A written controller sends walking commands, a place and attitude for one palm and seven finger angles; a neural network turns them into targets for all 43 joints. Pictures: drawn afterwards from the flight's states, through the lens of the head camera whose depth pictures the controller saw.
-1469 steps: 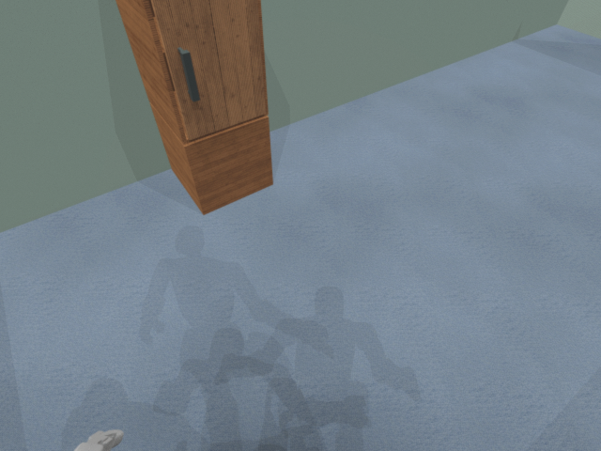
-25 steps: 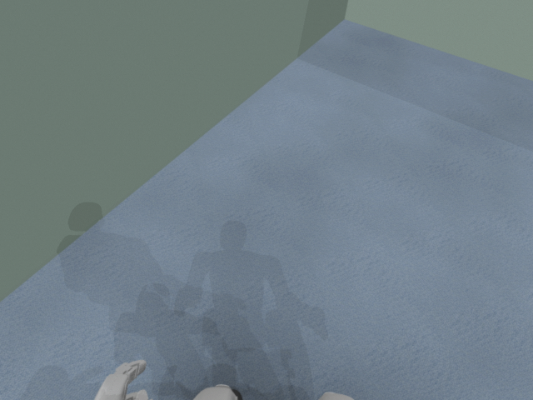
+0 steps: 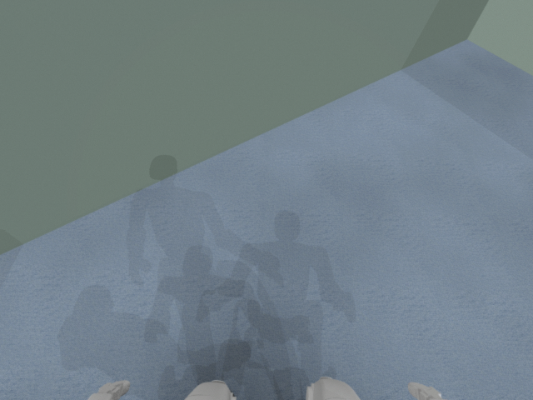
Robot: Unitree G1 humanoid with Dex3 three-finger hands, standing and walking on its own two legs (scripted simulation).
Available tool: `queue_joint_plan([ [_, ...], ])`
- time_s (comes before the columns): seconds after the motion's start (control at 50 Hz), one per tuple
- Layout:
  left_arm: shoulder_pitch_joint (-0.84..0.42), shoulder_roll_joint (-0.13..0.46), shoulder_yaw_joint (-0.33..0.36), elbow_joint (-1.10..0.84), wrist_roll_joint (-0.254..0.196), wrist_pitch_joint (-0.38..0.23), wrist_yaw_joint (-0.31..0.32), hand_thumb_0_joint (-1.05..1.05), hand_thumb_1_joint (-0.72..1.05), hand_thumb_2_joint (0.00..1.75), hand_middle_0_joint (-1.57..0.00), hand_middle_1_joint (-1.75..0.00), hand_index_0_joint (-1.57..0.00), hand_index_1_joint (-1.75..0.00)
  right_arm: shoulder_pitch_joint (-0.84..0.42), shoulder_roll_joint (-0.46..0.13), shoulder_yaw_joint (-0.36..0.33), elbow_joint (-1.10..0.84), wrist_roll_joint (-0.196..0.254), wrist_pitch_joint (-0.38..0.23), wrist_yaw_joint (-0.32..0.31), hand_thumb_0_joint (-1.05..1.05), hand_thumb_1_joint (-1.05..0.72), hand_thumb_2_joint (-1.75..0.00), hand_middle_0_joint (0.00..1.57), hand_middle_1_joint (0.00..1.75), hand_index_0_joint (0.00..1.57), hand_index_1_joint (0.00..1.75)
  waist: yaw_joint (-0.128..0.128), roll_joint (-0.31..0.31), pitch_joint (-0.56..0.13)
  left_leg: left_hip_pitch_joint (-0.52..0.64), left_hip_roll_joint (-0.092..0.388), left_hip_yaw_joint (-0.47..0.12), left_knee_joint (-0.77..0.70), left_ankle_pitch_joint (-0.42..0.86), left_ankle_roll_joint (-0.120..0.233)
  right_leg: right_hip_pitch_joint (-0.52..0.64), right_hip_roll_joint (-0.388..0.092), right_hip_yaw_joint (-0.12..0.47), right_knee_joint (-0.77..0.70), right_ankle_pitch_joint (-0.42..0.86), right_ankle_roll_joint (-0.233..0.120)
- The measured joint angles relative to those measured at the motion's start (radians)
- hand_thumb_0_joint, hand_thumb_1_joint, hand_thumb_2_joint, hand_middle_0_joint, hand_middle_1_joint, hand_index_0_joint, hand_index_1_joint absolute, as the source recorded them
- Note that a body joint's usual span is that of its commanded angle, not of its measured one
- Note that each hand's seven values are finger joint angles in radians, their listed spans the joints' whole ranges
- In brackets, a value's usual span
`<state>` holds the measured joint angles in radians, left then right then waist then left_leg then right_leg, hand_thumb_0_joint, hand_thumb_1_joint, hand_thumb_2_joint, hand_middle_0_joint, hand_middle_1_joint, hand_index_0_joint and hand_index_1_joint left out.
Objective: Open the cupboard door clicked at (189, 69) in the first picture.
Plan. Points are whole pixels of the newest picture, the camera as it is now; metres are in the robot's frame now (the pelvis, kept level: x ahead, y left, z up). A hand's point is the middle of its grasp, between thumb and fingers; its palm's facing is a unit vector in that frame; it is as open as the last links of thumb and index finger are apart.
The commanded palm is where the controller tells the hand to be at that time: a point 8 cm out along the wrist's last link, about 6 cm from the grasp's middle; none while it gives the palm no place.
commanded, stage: turn to face it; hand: left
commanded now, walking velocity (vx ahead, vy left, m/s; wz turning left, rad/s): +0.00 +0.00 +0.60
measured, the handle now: out of the picture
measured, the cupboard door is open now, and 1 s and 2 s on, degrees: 53 53 53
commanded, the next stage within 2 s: none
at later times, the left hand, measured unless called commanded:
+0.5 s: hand out of the picture +0.02 +0.20 -0.17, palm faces +0.32 -0.92 -0.22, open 7.4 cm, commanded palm none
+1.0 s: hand out of the picture -0.05 +0.14 -0.17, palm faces +0.59 -0.78 -0.20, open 7.4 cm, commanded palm none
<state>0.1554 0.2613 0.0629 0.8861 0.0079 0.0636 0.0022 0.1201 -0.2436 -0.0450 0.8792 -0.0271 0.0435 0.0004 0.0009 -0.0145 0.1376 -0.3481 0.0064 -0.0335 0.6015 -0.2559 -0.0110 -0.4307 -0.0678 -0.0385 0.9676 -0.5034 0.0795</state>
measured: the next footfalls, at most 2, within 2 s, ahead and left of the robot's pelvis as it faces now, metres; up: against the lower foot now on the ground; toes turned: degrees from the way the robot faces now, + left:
right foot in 0.08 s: +0.06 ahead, -0.15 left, +0.00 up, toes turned +1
left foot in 0.38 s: +0.02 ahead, +0.10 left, +0.00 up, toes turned +19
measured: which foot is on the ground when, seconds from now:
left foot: down 0.00-0.08, up 0.10-0.36, down 0.38-0.68, up 0.70-0.98, down 1.00-1.00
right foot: up 0.00-0.06, down 0.08-0.38, up 0.40-0.66, down 0.68-1.00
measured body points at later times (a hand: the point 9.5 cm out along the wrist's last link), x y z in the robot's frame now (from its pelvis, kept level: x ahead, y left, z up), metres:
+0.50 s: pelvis +0.00 -0.03 +0.00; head +0.05 +0.01 +0.45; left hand +0.00 +0.24 -0.15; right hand +0.18 -0.24 -0.12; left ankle -0.02 +0.09 -0.73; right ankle +0.02 -0.16 -0.67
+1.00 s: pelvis +0.01 -0.05 +0.00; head +0.04 -0.01 +0.44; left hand -0.08 +0.18 -0.15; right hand +0.26 -0.20 -0.13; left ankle -0.05 +0.04 -0.73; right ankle +0.07 -0.17 -0.73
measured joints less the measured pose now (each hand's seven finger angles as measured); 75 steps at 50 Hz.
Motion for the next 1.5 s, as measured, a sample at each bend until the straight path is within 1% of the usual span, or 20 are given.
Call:
queue_joint_plan([
  [0.08,0.008,0.004,0.000,-0.043,0.003,-0.026,-0.007,0.01,0.90,0.90,-0.20,-0.30,-0.20,-0.30,0.021,0.000,-0.008,0.009,0.003,0.026,0.005,0.00,-0.90,-0.90,0.20,0.30,0.21,0.30,-0.001,0.020,-0.031,-0.033,-0.008,-0.054,0.025,-0.005,-0.023,0.099,0.017,0.005,-0.306,0.087,-0.024],
  [0.14,0.013,-0.011,-0.005,-0.049,0.014,-0.037,0.002,0.01,0.90,0.90,-0.20,-0.30,-0.20,-0.30,0.015,-0.011,-0.028,0.014,0.008,0.042,0.012,0.00,-0.90,-0.90,0.20,0.30,0.21,0.30,-0.006,0.034,-0.023,-0.112,-0.022,-0.043,0.258,-0.192,-0.018,0.102,0.006,-0.025,-0.310,0.169,-0.069],
  [0.2,0.033,-0.031,-0.012,-0.044,0.015,-0.037,0.010,0.01,0.90,0.90,-0.20,-0.30,-0.20,-0.30,0.011,-0.013,-0.036,0.021,0.008,0.047,0.019,0.00,-0.90,-0.90,0.20,0.30,0.20,0.30,-0.016,0.025,-0.020,-0.152,-0.014,0.020,0.460,-0.217,-0.028,0.144,-0.017,-0.060,-0.354,0.183,-0.077],
  [0.32,0.056,-0.043,-0.025,-0.025,0.016,-0.050,0.005,0.01,0.90,0.90,-0.20,-0.30,-0.20,-0.30,0.003,0.008,-0.021,0.015,0.018,0.034,0.026,0.01,-0.90,-0.90,0.20,0.30,0.20,0.30,-0.010,-0.038,-0.018,-0.028,0.000,0.118,0.194,-0.198,-0.044,0.186,-0.069,-0.119,-0.408,0.197,-0.065],
  [0.38,0.072,-0.044,-0.023,-0.020,0.007,-0.044,-0.002,0.01,0.90,0.90,-0.20,-0.30,-0.20,-0.30,0.005,0.002,-0.012,-0.003,0.017,0.017,0.029,0.00,-0.90,-0.90,0.20,0.30,0.20,0.30,-0.010,-0.033,-0.031,0.058,0.008,0.114,-0.024,-0.018,-0.008,0.155,-0.081,-0.159,-0.325,0.153,-0.046],
  [0.44,0.044,-0.020,-0.014,-0.002,0.006,-0.010,0.001,0.01,0.90,0.90,-0.20,-0.30,-0.20,-0.30,0.002,0.016,-0.007,-0.006,0.007,-0.004,0.018,0.00,-0.90,-0.90,0.20,0.30,0.20,0.30,-0.008,-0.052,-0.021,0.020,-0.008,0.084,0.029,-0.040,0.038,0.047,-0.060,-0.073,-0.064,-0.021,-0.008],
  [0.52,0.000,-0.002,-0.002,0.005,0.003,0.003,0.001,0.01,0.90,0.90,-0.20,-0.30,-0.20,-0.30,0.024,0.025,0.002,0.002,0.003,-0.009,-0.001,0.00,-0.90,-0.90,0.20,0.30,0.20,0.30,-0.008,-0.036,-0.015,0.025,-0.012,0.024,-0.014,-0.021,0.021,-0.029,-0.013,-0.009,0.075,0.013,0.004],
  [0.7,-0.011,0.008,0.001,-0.048,0.005,-0.036,0.001,0.01,0.90,0.90,-0.20,-0.30,-0.20,-0.30,0.058,0.008,-0.018,0.022,0.010,0.025,0.003,0.00,-0.90,-0.90,0.20,0.30,0.21,0.30,-0.011,0.015,-0.043,-0.030,-0.034,-0.074,0.041,-0.062,-0.021,0.128,0.026,0.020,-0.383,0.182,-0.041],
  [0.74,-0.011,-0.009,-0.006,-0.046,0.010,-0.038,0.007,0.01,0.90,0.90,-0.20,-0.30,-0.20,-0.30,0.047,-0.008,-0.031,0.026,0.010,0.037,0.007,0.00,-0.90,-0.90,0.20,0.30,0.21,0.30,-0.022,0.037,-0.026,-0.092,-0.034,-0.054,0.236,-0.190,-0.019,0.133,0.020,-0.013,-0.356,0.189,-0.067],
  [0.8,0.010,-0.029,-0.013,-0.043,0.011,-0.039,0.014,0.01,0.90,0.90,-0.20,-0.30,-0.20,-0.30,0.035,-0.017,-0.038,0.034,0.009,0.046,0.015,0.00,-0.90,-0.90,0.20,0.30,0.20,0.30,-0.028,0.029,-0.017,-0.142,-0.021,0.014,0.444,-0.218,-0.032,0.173,-0.005,-0.048,-0.388,0.189,-0.076],
  [0.92,0.048,-0.040,-0.026,-0.024,0.015,-0.048,0.007,0.01,0.90,0.90,-0.20,-0.30,-0.20,-0.30,0.006,-0.002,-0.026,0.023,0.018,0.040,0.027,0.01,-0.90,-0.90,0.19,0.30,0.20,0.30,-0.013,-0.034,-0.011,-0.046,-0.001,0.106,0.225,-0.204,-0.047,0.210,-0.060,-0.102,-0.427,0.198,-0.062],
  [0.98,0.069,-0.036,-0.024,-0.015,0.010,-0.043,0.000,0.01,0.90,0.90,-0.20,-0.30,-0.20,-0.30,-0.006,-0.002,-0.018,0.006,0.018,0.024,0.029,0.00,-0.90,-0.90,0.19,0.30,0.20,0.30,-0.009,-0.045,-0.016,0.041,-0.001,0.119,0.020,-0.079,-0.031,0.190,-0.081,-0.136,-0.361,0.158,-0.044],
  [1.0,0.077,-0.035,-0.021,-0.015,0.006,-0.036,-0.003,0.01,0.90,0.90,-0.20,-0.30,-0.20,-0.30,-0.003,-0.008,-0.016,-0.005,0.016,0.014,0.029,0.00,-0.90,-0.90,0.20,0.30,0.20,0.30,-0.010,-0.033,-0.027,0.050,0.007,0.099,-0.022,0.010,0.001,0.160,-0.079,-0.144,-0.303,0.134,-0.031],
  [1.06,0.050,-0.007,-0.010,0.004,0.006,-0.001,0.003,0.01,0.90,0.90,-0.20,-0.30,-0.20,-0.30,-0.010,0.009,-0.009,-0.013,0.007,-0.005,0.017,0.00,-0.90,-0.90,0.20,0.30,0.20,0.30,-0.002,-0.057,-0.012,0.012,-0.011,0.072,0.046,-0.039,0.039,0.046,-0.058,-0.053,-0.038,-0.025,-0.005],
  [1.12,0.016,0.007,0.000,0.013,0.005,0.008,0.003,0.01,0.90,0.90,-0.20,-0.30,-0.20,-0.30,0.004,0.019,-0.001,-0.010,0.003,-0.009,0.002,0.00,-0.90,-0.90,0.20,0.30,0.20,0.30,-0.001,-0.044,-0.006,0.016,-0.014,0.026,0.010,-0.032,0.028,-0.023,-0.023,-0.008,0.079,0.001,0.001],
  [1.22,-0.011,0.009,0.004,-0.015,0.001,-0.004,-0.004,0.01,0.90,0.90,-0.20,-0.30,-0.20,-0.30,0.024,0.019,0.000,0.011,0.000,0.004,0.000,0.00,-0.90,-0.90,0.20,0.30,0.21,0.30,-0.004,-0.002,-0.012,0.027,-0.014,-0.043,-0.050,0.016,0.013,0.004,0.013,0.013,-0.073,0.043,-0.004],
  [1.3,-0.008,0.011,0.001,-0.042,0.000,-0.025,-0.003,0.01,0.90,0.90,-0.20,-0.30,-0.20,-0.30,0.043,0.016,-0.011,0.017,0.006,0.021,0.003,0.00,-0.90,-0.90,0.20,0.30,0.21,0.30,-0.011,0.017,-0.035,-0.004,-0.032,-0.092,-0.018,0.008,-0.011,0.125,0.036,0.015,-0.350,0.133,-0.022],
  [1.36,-0.004,-0.005,-0.004,-0.046,0.011,-0.041,0.006,0.01,0.90,0.90,-0.20,-0.30,-0.20,-0.30,0.037,-0.002,-0.028,0.022,0.011,0.034,0.009,0.00,-0.90,-0.90,0.20,0.30,0.21,0.30,-0.015,0.032,-0.027,-0.082,-0.040,-0.067,0.200,-0.179,-0.016,0.141,0.021,-0.008,-0.371,0.196,-0.062],
  [1.42,0.014,-0.028,-0.014,-0.044,0.012,-0.042,0.012,0.01,0.90,0.90,-0.20,-0.30,-0.20,-0.30,0.026,-0.014,-0.037,0.033,0.010,0.045,0.016,0.00,-0.90,-0.90,0.20,0.30,0.21,0.30,-0.024,0.031,-0.017,-0.135,-0.025,0.002,0.427,-0.222,-0.030,0.179,-0.005,-0.047,-0.391,0.185,-0.063],
  [1.5,0.036,-0.037,-0.021,-0.031,0.016,-0.046,0.010,0.01,0.90,0.90,-0.20,-0.30,-0.20,-0.30,0.012,-0.003,-0.030,0.031,0.017,0.043,0.025,0.01,-0.90,-0.90,0.20,0.30,0.20,0.30,-0.018,-0.019,-0.013,-0.077,-0.005,0.084,0.307,-0.227,-0.045,0.212,-0.052,-0.080,-0.423,0.191,-0.053],
])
